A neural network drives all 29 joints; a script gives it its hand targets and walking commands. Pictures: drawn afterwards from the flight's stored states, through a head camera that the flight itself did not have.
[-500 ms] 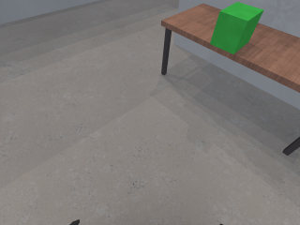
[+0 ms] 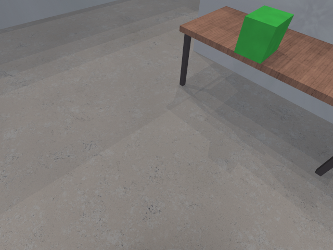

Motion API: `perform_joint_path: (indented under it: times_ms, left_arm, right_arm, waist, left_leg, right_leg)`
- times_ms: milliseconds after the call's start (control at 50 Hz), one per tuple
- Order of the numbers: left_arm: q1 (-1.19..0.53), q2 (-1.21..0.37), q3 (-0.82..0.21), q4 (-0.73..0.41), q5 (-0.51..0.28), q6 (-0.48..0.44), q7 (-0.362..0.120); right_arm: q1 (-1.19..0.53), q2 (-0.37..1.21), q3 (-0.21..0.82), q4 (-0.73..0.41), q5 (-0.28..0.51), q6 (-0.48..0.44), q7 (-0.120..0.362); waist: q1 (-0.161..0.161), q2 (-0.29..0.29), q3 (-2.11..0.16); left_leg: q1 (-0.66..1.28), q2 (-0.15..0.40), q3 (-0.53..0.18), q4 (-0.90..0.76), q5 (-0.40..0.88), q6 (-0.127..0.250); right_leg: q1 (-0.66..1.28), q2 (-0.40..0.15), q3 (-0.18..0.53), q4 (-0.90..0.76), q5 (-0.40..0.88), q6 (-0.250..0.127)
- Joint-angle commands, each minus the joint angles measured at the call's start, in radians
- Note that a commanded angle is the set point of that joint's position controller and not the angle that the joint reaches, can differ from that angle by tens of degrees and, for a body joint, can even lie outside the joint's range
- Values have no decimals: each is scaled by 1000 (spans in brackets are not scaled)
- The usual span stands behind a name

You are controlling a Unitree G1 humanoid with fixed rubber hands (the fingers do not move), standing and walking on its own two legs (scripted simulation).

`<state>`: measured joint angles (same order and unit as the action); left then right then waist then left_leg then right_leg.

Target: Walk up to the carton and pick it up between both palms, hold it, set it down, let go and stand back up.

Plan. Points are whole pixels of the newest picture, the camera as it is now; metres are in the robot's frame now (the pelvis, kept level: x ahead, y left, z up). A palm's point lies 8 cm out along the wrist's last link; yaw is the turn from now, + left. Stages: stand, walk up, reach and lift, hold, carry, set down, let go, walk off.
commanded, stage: stand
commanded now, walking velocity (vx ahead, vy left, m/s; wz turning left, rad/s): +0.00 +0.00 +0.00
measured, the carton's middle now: (262, 34) +1.29 -0.58 -0.09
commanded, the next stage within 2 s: walk up in 0.56 s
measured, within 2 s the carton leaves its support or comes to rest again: neither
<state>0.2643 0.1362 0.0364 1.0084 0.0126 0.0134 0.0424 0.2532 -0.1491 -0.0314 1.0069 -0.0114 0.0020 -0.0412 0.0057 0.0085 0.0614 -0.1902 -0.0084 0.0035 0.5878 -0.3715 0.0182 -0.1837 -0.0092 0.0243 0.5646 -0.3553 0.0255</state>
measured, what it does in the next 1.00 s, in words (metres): lifts its right foot, turning right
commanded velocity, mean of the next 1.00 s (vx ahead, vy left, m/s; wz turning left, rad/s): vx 0.00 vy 0.00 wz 0.00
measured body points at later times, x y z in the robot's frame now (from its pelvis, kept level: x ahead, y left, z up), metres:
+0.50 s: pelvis +0.01 +0.01 +0.01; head +0.02 +0.01 +0.46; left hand +0.00 +0.21 -0.16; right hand -0.01 -0.19 -0.16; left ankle -0.03 +0.11 -0.73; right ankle -0.03 -0.14 -0.73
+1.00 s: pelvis +0.04 -0.01 -0.02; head +0.06 -0.05 +0.43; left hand +0.14 +0.24 -0.14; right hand -0.02 -0.26 -0.18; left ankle -0.03 +0.11 -0.73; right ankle +0.12 -0.16 -0.71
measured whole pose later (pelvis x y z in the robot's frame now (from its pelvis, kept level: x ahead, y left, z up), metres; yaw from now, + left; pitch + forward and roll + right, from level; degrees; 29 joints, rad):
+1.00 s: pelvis +0.04 -0.01 -0.02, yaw -17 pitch -3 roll +3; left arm 0.30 0.21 0.08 0.96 0.05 -0.01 -0.02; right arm 0.31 -0.26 -0.05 0.98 -0.08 -0.08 -0.05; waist 0.00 0.02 0.13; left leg -0.01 0.02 0.31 0.58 -0.50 0.00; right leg -0.56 -0.14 -0.05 0.88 -0.33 -0.01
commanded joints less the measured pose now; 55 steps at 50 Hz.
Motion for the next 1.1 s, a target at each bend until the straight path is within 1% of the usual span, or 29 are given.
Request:
perform_joint_path:
  times_ms: [0,40,60,140,200,260,340,360,460,520,560,620,680,700,720,740,760,780,800,840,860,900,940,960,1000,1020,1040,1060,1080]
  left_arm:
    - [47,80,10,-4,2,-14,9]
    - [46,75,13,16,1,-12,7]
    - [58,66,8,25,1,-13,6]
    - [67,63,12,71,-4,-9,10]
    - [61,78,12,91,1,-11,14]
    - [61,40,3,117,-2,-9,15]
    - [75,41,0,150,-7,-8,14]
    - [73,35,-2,150,-3,-8,17]
    - [65,32,-4,170,-7,-3,16]
    - [69,38,-6,173,-2,-5,17]
    - [67,34,-9,178,0,-2,17]
    - [69,19,-12,183,-1,-2,19]
    - [79,31,-10,186,-5,-3,17]
    - [73,26,-7,187,-4,-3,18]
    - [77,18,-13,191,-3,0,15]
    - [52,157,34,122,5,-19,4]
    - [-68,179,45,35,19,-24,-10]
    - [-144,153,42,-14,49,-27,-23]
    - [-122,113,42,-20,60,-33,-32]
    - [-43,126,38,-68,37,-44,-44]
    - [-43,142,50,-73,40,-41,-51]
    - [-69,118,43,-115,38,-40,-67]
    - [-38,95,42,-139,35,-43,-75]
    - [-2,92,44,-148,31,-48,-75]
    - [158,100,44,-134,23,-57,-71]
    - [267,115,51,-115,27,-63,-59]
    - [419,153,71,-93,16,-66,-39]
    - [502,261,96,-116,-1,-56,-13]
    - [404,317,103,-178,-10,-32,4]
  right_arm:
    - [46,-99,-24,-12,1,-10,-7]
    - [68,-79,-18,15,-3,-12,-10]
    - [53,-77,-18,22,-2,-12,-12]
    - [82,-65,-13,57,3,-18,-10]
    - [91,-78,-16,86,0,-17,-11]
    - [102,-75,-17,97,3,-17,-15]
    - [102,-39,-3,121,1,-18,-15]
    - [116,-34,-4,124,2,-14,-16]
    - [116,-45,-3,136,0,-18,-16]
    - [124,-34,1,146,0,-17,-21]
    - [115,-32,5,145,2,-16,-19]
    - [137,-36,2,147,5,-18,-15]
    - [138,-23,6,150,3,-21,-16]
    - [132,-21,9,149,0,-20,-18]
    - [146,-33,7,155,1,-20,-17]
    - [101,-211,-51,59,-45,-45,-6]
    - [179,-228,-60,58,-60,-47,-6]
    - [217,-218,-63,48,-66,-49,-14]
    - [194,-193,-63,31,-60,-54,-17]
    - [134,-196,-52,-32,-63,-83,-17]
    - [96,-210,-56,-59,-66,-98,-18]
    - [77,-217,-50,-73,-67,-114,-19]
    - [61,-208,-35,-83,-65,-104,-12]
    - [29,-211,-26,-91,-62,-94,-7]
    - [-54,-248,-22,-119,-69,-65,4]
    - [-52,-250,-17,-123,-69,-46,9]
    - [-17,-219,1,-147,-68,-26,26]
    - [-23,-173,18,-210,-48,-16,58]
    - [-1,-211,14,-259,-46,-10,85]
  waist:
    - [-7,-11,3]
    - [-3,-15,3]
    - [3,12,-4]
    - [0,-22,-9]
    - [-4,24,16]
    - [-9,-5,5]
    - [3,-10,33]
    - [-7,-9,39]
    - [-2,-16,39]
    - [-3,20,54]
    - [0,-11,69]
    - [-15,5,57]
    - [-6,10,65]
    - [-5,-22,66]
    - [-4,3,68]
    - [-45,100,-6]
    - [-105,197,44]
    - [-141,194,133]
    - [-115,129,192]
    - [-49,65,171]
    - [-48,55,160]
    - [-45,46,197]
    - [-28,53,197]
    - [2,45,192]
    - [75,48,97]
    - [123,-24,21]
    - [179,-149,-106]
    - [214,-382,-143]
    - [148,-274,-163]
  left_leg:
    - [7,80,-84,-138,399,32]
    - [11,78,-80,-139,407,27]
    - [25,77,-77,-140,428,33]
    - [33,79,-78,-152,454,32]
    - [29,83,-74,-165,468,31]
    - [51,86,-76,-160,497,37]
    - [54,88,-85,-180,487,34]
    - [46,80,-79,-178,477,34]
    - [52,88,-82,-195,456,36]
    - [45,86,-77,-206,446,35]
    - [37,89,-82,-210,444,37]
    - [62,83,-79,-216,455,37]
    - [53,88,-84,-219,457,40]
    - [44,88,-86,-221,443,39]
    - [40,86,-81,-219,450,40]
    - [253,122,-75,-173,-110,83]
    - [317,270,-269,-335,-391,172]
    - [283,424,-446,-432,-446,226]
    - [223,474,-455,-455,-396,249]
    - [206,482,-384,-444,-440,235]
    - [202,499,-318,-457,-415,244]
    - [128,457,-152,-433,-309,235]
    - [36,420,24,-390,-188,206]
    - [-79,389,121,-354,-162,189]
    - [-211,356,230,-192,-174,169]
    - [-244,290,292,49,-70,146]
    - [-305,198,326,429,34,123]
    - [-544,-24,233,823,-312,49]
    - [-592,18,-44,864,-336,24]
  right_leg:
    - [-11,-52,54,-102,357,-57]
    - [10,-50,46,-108,366,-48]
    - [13,-50,47,-106,370,-50]
    - [44,-49,45,-120,398,-42]
    - [37,-55,45,-125,367,-45]
    - [55,-57,43,-131,406,-44]
    - [42,-55,35,-136,362,-36]
    - [46,-57,37,-148,369,-37]
    - [47,-57,36,-165,338,-28]
    - [44,-64,38,-157,333,-29]
    - [39,-65,39,-173,320,-27]
    - [30,-62,35,-162,314,-26]
    - [31,-67,34,-166,306,-23]
    - [35,-66,31,-171,287,-22]
    - [40,-66,32,-175,300,-22]
    - [-257,-17,97,62,-171,-104]
    - [-497,18,-6,221,-268,-91]
    - [-631,-49,-17,431,-229,-79]
    - [-673,-114,-5,508,-176,-64]
    - [-698,-178,32,550,-148,-41]
    - [-691,-201,52,550,-125,-25]
    - [-650,-217,42,436,-72,-9]
    - [-496,-182,-24,313,27,-26]
    - [-345,-137,-67,272,90,-36]
    - [-23,-40,-157,259,100,-74]
    - [143,23,-153,239,58,-87]
    - [331,90,-95,211,-39,-115]
    - [341,-157,613,-108,-422,-273]
    - [262,-311,1037,-349,-800,-328]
